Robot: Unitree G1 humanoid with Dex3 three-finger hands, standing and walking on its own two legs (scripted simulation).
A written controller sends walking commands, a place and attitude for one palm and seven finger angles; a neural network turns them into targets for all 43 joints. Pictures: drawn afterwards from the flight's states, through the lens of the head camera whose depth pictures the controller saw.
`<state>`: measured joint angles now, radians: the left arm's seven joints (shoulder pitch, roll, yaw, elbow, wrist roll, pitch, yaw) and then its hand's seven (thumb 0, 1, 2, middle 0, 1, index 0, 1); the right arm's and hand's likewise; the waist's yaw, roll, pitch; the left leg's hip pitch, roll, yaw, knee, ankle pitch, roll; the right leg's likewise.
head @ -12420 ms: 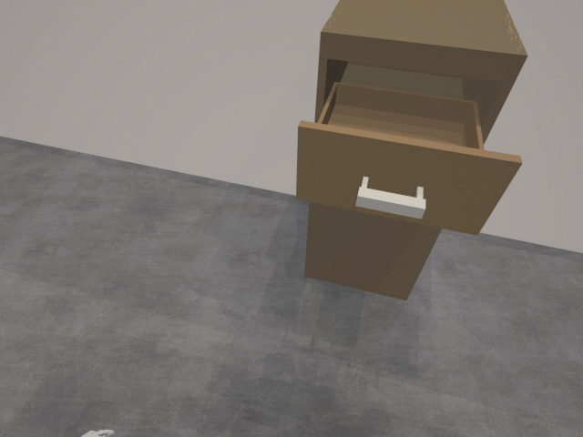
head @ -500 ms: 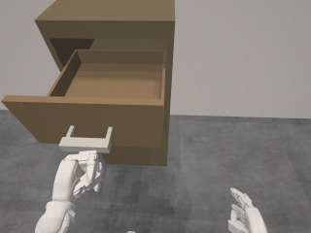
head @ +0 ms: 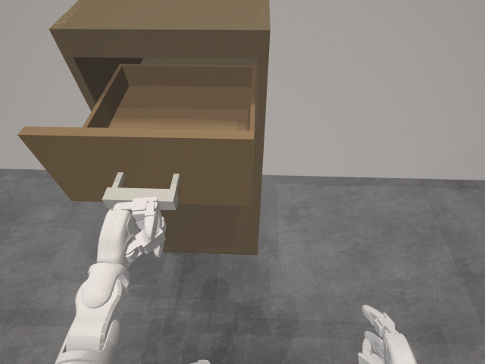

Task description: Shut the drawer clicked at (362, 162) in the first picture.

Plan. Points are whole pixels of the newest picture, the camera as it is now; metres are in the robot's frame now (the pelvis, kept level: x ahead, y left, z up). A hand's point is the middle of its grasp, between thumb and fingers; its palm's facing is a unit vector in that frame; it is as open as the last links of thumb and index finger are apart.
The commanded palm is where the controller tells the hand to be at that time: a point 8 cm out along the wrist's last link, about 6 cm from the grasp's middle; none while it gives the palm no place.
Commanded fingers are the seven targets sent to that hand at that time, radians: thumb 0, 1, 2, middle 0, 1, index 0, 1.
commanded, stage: push the drawer shut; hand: left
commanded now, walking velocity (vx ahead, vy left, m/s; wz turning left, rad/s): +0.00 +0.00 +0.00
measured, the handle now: (144, 188) +0.38 +0.18 +0.08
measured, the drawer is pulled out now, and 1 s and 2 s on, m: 0.23 0.09 0.00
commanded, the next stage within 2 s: none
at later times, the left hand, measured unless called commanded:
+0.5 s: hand (170, 197) +0.37 +0.14 +0.07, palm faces -0.03 -1.00 -0.04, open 3.1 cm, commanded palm +0.36 +0.19 +0.08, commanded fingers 0.00 0.90 0.90 -1.40 -1.60 -1.40 -1.60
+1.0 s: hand (176, 168) +0.44 +0.14 +0.07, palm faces -0.02 -1.00 -0.03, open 2.9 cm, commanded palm +0.42 +0.19 +0.08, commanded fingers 0.00 0.90 0.90 -1.40 -1.60 -1.40 -1.60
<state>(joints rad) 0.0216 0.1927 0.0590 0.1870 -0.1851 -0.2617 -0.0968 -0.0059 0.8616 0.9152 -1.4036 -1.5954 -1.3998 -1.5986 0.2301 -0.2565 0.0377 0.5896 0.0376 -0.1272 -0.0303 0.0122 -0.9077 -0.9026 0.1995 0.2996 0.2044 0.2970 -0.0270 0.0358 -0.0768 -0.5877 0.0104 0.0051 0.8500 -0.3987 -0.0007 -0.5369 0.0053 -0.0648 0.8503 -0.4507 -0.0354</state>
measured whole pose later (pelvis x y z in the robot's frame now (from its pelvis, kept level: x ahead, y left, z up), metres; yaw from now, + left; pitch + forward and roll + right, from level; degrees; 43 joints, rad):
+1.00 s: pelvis +0.00 +0.01 +0.00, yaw -2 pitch +13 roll -1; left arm -0.60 0.26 0.21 0.86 -0.13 -0.35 -0.10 -0.04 0.85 0.90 -1.40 -1.60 -1.40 -1.60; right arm 0.33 -0.26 0.02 0.64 0.03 -0.01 0.00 0.01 -0.91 -0.90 0.20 0.30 0.20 0.30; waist -0.09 0.02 -0.09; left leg -0.69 0.03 0.03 0.87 -0.40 0.01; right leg -0.65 0.02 -0.04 0.86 -0.43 -0.03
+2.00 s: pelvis -0.01 +0.02 -0.02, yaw -2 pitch +21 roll -3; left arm -1.05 0.47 0.36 1.28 -0.01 -0.37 -0.10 -0.07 0.72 0.93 -1.40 -1.60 -1.40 -1.60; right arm 0.44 -0.27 0.04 0.66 -0.03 0.04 0.02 0.00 -0.91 -0.90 0.20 0.30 0.20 0.30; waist -0.21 0.03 -0.10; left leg -0.94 0.04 0.00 0.98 -0.42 0.02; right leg -0.86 0.03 -0.06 0.92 -0.43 -0.02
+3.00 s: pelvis +0.01 +0.02 -0.01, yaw -3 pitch +18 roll -2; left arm -0.78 0.30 0.28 1.02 -0.06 -0.38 -0.01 0.02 0.90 0.90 -1.40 -1.60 -1.40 -1.60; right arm 0.40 -0.25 0.02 0.63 -0.01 0.06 0.05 0.00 -0.91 -0.90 0.20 0.30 0.20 0.30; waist -0.14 0.03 -0.12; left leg -0.79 0.04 0.03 0.92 -0.43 0.02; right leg -0.74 0.03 -0.03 0.87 -0.44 -0.01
